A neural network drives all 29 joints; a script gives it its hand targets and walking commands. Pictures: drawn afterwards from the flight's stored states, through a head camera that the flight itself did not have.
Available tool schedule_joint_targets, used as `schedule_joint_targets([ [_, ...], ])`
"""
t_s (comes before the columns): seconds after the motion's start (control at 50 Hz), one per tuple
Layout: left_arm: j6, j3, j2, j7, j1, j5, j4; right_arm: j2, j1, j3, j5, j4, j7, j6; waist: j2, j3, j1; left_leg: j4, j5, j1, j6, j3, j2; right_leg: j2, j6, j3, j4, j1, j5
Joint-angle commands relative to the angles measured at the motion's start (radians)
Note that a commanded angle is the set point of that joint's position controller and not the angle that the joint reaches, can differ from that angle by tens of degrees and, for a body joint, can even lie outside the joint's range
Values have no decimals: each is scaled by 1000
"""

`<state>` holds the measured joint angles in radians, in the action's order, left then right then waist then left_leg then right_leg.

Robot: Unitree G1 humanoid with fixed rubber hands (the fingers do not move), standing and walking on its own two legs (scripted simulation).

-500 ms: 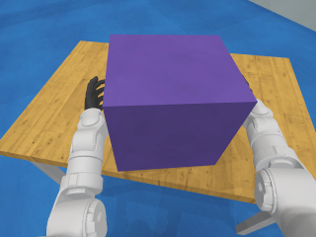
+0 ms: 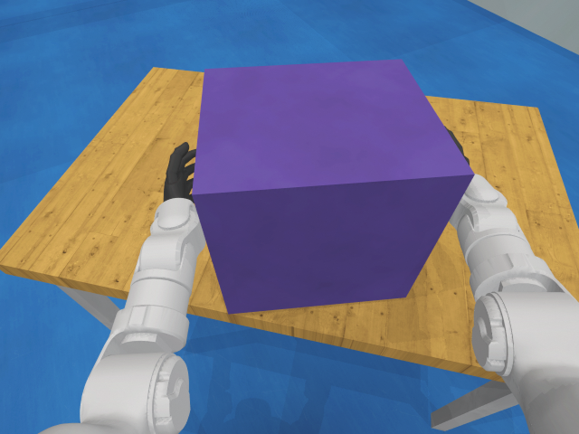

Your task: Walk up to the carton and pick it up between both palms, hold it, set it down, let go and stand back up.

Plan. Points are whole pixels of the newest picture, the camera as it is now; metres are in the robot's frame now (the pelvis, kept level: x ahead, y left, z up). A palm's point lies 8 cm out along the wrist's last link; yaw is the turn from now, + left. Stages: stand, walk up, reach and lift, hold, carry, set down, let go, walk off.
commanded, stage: set down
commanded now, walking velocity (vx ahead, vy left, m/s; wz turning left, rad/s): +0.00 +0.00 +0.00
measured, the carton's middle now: (312, 191) +0.44 +0.05 +0.06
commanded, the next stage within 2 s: none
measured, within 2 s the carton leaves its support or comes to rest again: rests again in 0.16 s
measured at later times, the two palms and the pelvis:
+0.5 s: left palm (168, 158) +0.39 +0.24 +0.15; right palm (487, 135) +0.50 -0.17 +0.15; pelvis +0.00 +0.01 +0.00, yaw -2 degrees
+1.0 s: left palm (138, 157) +0.36 +0.26 +0.18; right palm (536, 131) +0.48 -0.21 +0.19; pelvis -0.02 +0.01 +0.00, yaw -1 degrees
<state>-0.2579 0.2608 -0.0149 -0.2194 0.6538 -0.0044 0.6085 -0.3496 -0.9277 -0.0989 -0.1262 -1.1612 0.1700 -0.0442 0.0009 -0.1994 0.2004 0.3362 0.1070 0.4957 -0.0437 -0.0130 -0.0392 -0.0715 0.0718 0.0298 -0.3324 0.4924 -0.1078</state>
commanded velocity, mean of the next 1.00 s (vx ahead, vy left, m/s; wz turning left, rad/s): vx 0.00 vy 0.00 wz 0.00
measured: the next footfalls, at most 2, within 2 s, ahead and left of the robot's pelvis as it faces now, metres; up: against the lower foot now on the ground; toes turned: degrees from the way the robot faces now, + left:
none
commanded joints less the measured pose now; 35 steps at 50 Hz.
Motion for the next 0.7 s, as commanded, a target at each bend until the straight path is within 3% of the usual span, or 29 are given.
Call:
schedule_joint_targets([
  [0.0,39,-169,155,-69,694,-152,-423,-325,-724,27,-176,372,-25,53,74,-812,-11,53,-252,-143,-5,72,12,38,-100,-41,-59,-450,377],
  [0.02,25,-131,209,-83,657,-151,-431,-272,-717,124,-248,425,-56,31,92,-777,50,81,-298,-163,1,71,17,50,-93,-70,-61,-424,426],
  [0.04,-9,-156,248,-102,727,-193,-476,-364,-787,119,-298,445,-74,2,82,-831,13,93,-327,-167,-2,67,25,46,-88,-75,-65,-439,473],
  [0.08,-62,-153,225,-99,707,-208,-442,-323,-751,122,-303,432,-89,-44,87,-772,14,101,-295,-174,3,42,19,41,-87,-68,-38,-362,385],
  [0.1,-86,-148,243,-98,725,-232,-534,-388,-770,96,-293,465,-87,-58,116,-816,-13,93,-339,-230,-6,39,21,38,-84,-53,-39,-371,446],
  [0.12,-134,-116,291,-111,655,-231,-554,-494,-741,123,-344,463,-81,-93,97,-885,28,107,-450,-267,-15,36,7,25,-73,-63,-54,-390,535],
  [0.16,-194,-88,278,-89,692,-243,-536,-435,-765,143,-331,421,-81,-145,137,-793,23,86,-385,-251,-9,30,9,28,-86,-75,-22,-410,487],
  [0.18,-210,-66,274,-80,691,-222,-594,-424,-781,125,-311,497,-82,-160,142,-821,19,65,-365,-270,-8,32,18,49,-90,-79,-29,-462,534],
  [0.22,-208,-63,133,-40,625,-205,-373,-230,-704,112,-221,327,-57,-189,226,-651,10,41,-250,-131,24,37,31,56,-107,-73,-29,-413,420],
  [0.24,-202,-16,249,-41,624,-201,-584,-345,-711,85,-235,515,-53,-173,191,-885,24,29,-356,-209,1,49,33,47,-102,-68,-35,-543,531],
  [0.26,-242,10,349,-49,570,-206,-571,-506,-678,85,-280,524,-57,-186,160,-955,28,43,-414,-212,-14,61,23,50,-112,-93,-61,-643,727],
  [0.28,-244,12,356,-49,648,-227,-660,-467,-722,126,-311,531,-69,-195,169,-916,40,32,-386,-203,-9,57,32,68,-126,-120,-74,-649,771],
  [0.3,-260,2,296,-42,598,-193,-523,-399,-718,143,-298,460,-65,-210,212,-806,30,36,-358,-114,-4,50,34,64,-132,-117,-84,-645,693],
  [0.32,-286,21,311,-34,621,-203,-585,-414,-761,120,-284,572,-73,-216,208,-837,18,9,-337,-148,-2,59,35,55,-122,-111,-55,-653,668],
  [0.34,-272,21,221,-13,570,-185,-536,-251,-716,117,-239,491,-74,-229,230,-764,23,13,-320,-125,11,56,50,64,-122,-112,-56,-630,614],
  [0.36,-288,-3,199,0,521,-162,-554,-275,-675,92,-208,505,-60,-230,211,-755,-8,13,-334,-168,2,42,49,51,-129,-86,-59,-610,611],
  [0.38,-302,27,298,0,576,-175,-635,-374,-705,59,-216,565,-56,-234,205,-805,-2,-3,-357,-221,-3,60,55,37,-120,-75,-38,-636,642],
  [0.4,-291,-29,244,-7,534,-181,-562,-384,-645,53,-202,441,-43,-235,182,-724,-47,23,-341,-194,-9,31,39,51,-125,-70,-50,-556,575],
  [0.42,-290,-2,124,8,537,-168,-550,-221,-676,63,-169,521,-35,-226,204,-675,-13,25,-335,-185,7,50,42,44,-115,-78,-29,-533,520],
  [0.44,-296,19,218,7,622,-158,-712,-288,-735,37,-176,624,-23,-232,159,-845,14,19,-344,-232,-6,76,46,32,-119,-75,-28,-594,543],
  [0.46,-308,62,239,-3,631,-142,-752,-305,-769,51,-185,686,-27,-229,177,-890,28,32,-406,-229,-5,75,61,38,-125,-87,-46,-662,663],
  [0.5,-346,45,263,-24,554,-157,-706,-427,-747,16,-185,658,-50,-219,148,-808,-17,43,-435,-217,-18,67,49,29,-128,-70,-81,-615,718],
  [0.54,-370,76,379,-38,588,-182,-792,-473,-735,48,-241,747,-72,-234,219,-816,1,45,-411,-217,-13,83,58,18,-140,-79,-82,-616,733],
  [0.56,-389,71,345,-44,517,-161,-672,-467,-702,73,-247,603,-73,-253,173,-646,-7,40,-392,-159,-17,54,56,28,-126,-84,-84,-608,703],
  [0.58,-407,52,373,-44,588,-175,-747,-518,-767,55,-280,677,-77,-256,162,-724,-18,29,-382,-173,-24,68,59,14,-122,-85,-74,-634,707],
  [0.62,-406,10,263,-36,488,-202,-531,-429,-666,112,-272,483,-53,-277,180,-553,-3,29,-285,-174,-10,52,34,27,-96,-80,-46,-458,448],
  [0.64,-393,-2,332,-36,574,-229,-632,-471,-710,61,-278,646,-41,-269,178,-740,14,23,-294,-209,-17,58,46,24,-94,-80,-40,-507,481],
  [0.66,-388,5,334,-49,567,-220,-610,-481,-709,71,-275,604,-41,-273,197,-761,4,46,-352,-201,-16,40,53,20,-97,-61,-66,-509,545],
  [0.68,-382,5,357,-62,658,-255,-768,-514,-789,43,-295,714,-40,-267,149,-909,10,68,-435,-279,-23,44,55,18,-101,-74,-52,-543,604],
])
